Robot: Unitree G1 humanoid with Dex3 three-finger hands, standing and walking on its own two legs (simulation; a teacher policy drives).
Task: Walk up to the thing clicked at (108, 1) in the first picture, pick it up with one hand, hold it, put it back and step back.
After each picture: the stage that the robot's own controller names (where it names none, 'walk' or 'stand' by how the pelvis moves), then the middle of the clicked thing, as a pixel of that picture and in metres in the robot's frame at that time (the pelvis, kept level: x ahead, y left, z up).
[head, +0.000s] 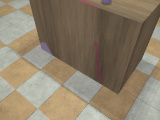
stand; out of the picture +1.07 -0.15 +0.05
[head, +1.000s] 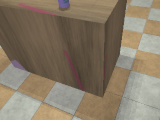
walk; out of the picture +0.95 +0.18 +0.07
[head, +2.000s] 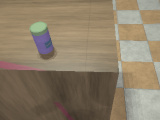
walk; (42, 38) +0.54 +0.19 +0.07
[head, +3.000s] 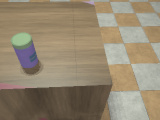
stand; (25, 51) +0.45 +0.23 +0.07
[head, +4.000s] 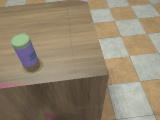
stand; (25, 50) +0.48 +0.24 +0.05
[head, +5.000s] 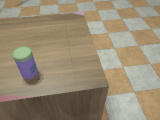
stand; (26, 63) +0.45 +0.24 +0.04
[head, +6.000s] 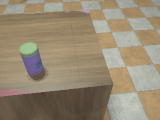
stand; (31, 58) +0.46 +0.22 +0.04
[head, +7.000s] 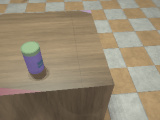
stand; (33, 58) +0.47 +0.21 +0.04
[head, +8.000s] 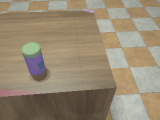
rise first; (34, 59) +0.46 +0.21 +0.04
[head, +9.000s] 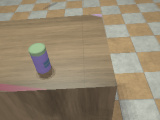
rise first; (40, 58) +0.48 +0.23 +0.05
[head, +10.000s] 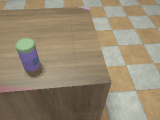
go down; (28, 55) +0.48 +0.21 +0.05
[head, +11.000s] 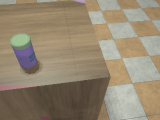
go down; (24, 51) +0.48 +0.21 +0.06
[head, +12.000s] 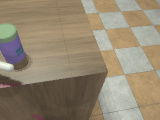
close in; (10, 44) +0.46 +0.23 +0.09
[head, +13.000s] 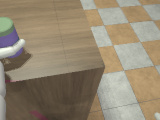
close; (7, 38) +0.48 +0.22 +0.10
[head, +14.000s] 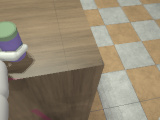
close; (10, 42) +0.46 +0.21 +0.10
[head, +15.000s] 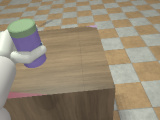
lift; (28, 44) +0.33 +0.16 +0.27
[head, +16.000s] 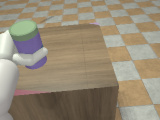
hold; (29, 45) +0.33 +0.17 +0.26
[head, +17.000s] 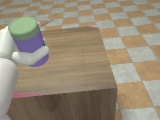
hold; (30, 43) +0.32 +0.15 +0.28
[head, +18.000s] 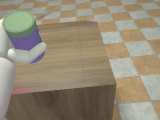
hold; (26, 39) +0.32 +0.15 +0.29
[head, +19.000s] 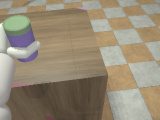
crouch; (22, 40) +0.39 +0.18 +0.21
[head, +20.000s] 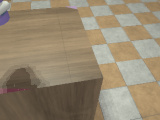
lower; out of the picture +0.48 +0.25 +0.27
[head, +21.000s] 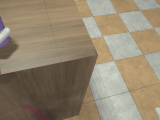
lower; out of the picture +0.51 +0.23 +0.11
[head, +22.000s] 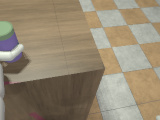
lower; (6, 42) +0.46 +0.22 +0.10
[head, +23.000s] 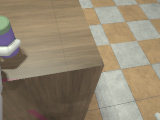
lower; (3, 37) +0.48 +0.23 +0.10
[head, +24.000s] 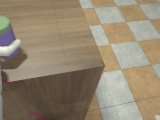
lower; (3, 37) +0.48 +0.23 +0.10
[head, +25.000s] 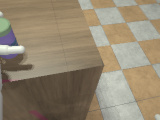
open; (4, 39) +0.48 +0.23 +0.10
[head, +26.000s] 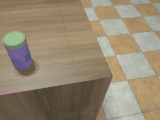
sink last; (18, 51) +0.45 +0.21 +0.08
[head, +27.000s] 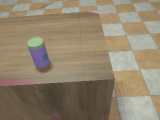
stand; (38, 52) +0.50 +0.24 +0.06
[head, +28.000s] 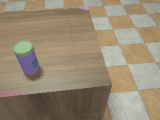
stand; (27, 58) +0.45 +0.23 +0.05
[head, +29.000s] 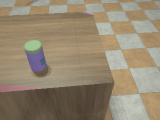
stand; (35, 56) +0.49 +0.21 +0.04
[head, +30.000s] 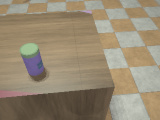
stand; (32, 59) +0.46 +0.21 +0.04
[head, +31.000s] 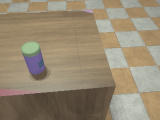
stand; (33, 58) +0.47 +0.20 +0.04
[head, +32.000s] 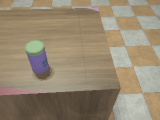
stand; (37, 57) +0.46 +0.19 +0.04
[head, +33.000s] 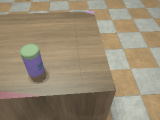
stand; (33, 60) +0.45 +0.21 +0.04
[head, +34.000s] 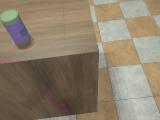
walk; (15, 27) +0.55 +0.29 +0.07
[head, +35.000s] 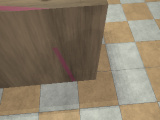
walk; out of the picture +0.81 +0.25 +0.07
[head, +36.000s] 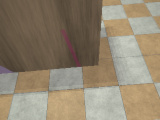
stand; out of the picture +1.08 +0.25 +0.06
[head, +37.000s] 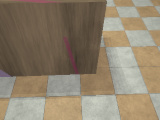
stand; out of the picture +1.10 +0.19 +0.05
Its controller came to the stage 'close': yes
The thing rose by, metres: 0.24
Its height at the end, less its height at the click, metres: +0.00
